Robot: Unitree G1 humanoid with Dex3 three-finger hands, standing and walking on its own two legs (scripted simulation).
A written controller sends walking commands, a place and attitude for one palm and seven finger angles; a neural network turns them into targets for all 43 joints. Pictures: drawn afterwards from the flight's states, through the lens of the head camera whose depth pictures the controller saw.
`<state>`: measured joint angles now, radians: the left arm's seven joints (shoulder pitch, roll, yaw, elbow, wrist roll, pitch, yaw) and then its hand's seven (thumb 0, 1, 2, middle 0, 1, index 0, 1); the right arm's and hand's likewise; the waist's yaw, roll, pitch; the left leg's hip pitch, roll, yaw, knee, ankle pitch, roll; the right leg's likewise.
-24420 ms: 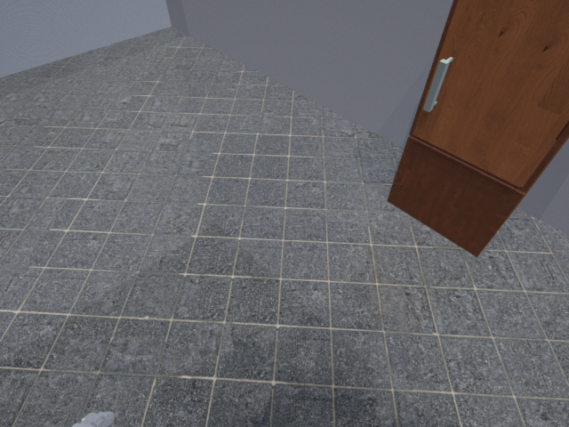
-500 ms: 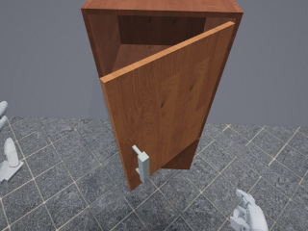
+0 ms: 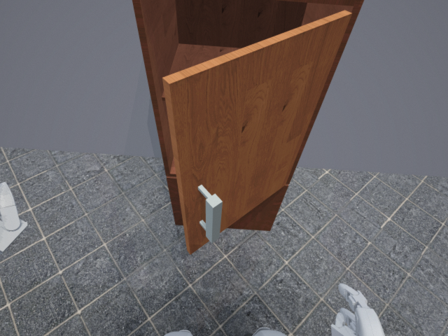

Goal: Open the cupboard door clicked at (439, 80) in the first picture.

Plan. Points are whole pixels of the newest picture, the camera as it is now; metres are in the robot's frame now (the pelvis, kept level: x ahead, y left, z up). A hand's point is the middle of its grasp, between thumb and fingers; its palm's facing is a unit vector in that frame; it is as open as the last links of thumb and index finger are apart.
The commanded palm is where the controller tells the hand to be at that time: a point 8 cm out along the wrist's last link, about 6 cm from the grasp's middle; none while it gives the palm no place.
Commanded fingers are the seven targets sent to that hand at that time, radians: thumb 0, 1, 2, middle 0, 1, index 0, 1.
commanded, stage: step back with the hand held close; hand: left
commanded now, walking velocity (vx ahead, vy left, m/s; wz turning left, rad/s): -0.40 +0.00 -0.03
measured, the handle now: (207, 214) +0.39 +0.05 -0.09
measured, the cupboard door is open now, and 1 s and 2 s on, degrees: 42 42 42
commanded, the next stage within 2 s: stop stepping back and stand still in 0.58 s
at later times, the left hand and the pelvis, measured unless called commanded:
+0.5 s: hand out of the picture +0.14 +0.28 +0.18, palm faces +0.39 -0.76 -0.52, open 7.4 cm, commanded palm +0.07 +0.31 +0.19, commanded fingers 0.00 0.90 0.90 -0.20 -0.30 -0.20 -0.30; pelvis -0.07 +0.01 +0.01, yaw +1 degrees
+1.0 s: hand out of the picture +0.03 +0.22 +0.19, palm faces +0.41 -0.78 -0.47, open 7.4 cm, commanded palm -0.02 +0.26 +0.19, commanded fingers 0.00 0.90 0.90 -0.20 -0.30 -0.20 -0.30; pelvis -0.18 -0.03 +0.00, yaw -5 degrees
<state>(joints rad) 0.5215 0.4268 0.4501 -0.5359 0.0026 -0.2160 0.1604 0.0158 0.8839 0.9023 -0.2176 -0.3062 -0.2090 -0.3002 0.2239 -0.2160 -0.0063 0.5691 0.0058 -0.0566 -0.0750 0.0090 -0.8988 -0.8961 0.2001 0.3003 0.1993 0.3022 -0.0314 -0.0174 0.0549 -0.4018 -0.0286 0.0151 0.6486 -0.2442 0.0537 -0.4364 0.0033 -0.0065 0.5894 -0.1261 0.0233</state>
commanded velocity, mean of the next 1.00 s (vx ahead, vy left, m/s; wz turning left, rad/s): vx -0.16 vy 0.03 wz -0.04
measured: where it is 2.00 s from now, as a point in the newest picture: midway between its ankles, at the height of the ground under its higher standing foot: outside the picture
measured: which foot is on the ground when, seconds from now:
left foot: down 0.00-0.78, up 0.80-0.96, down 0.98-1.00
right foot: down 0.00-0.00, up 0.02-0.06, down 0.08-0.40, up 0.42-0.78, down 0.80-1.00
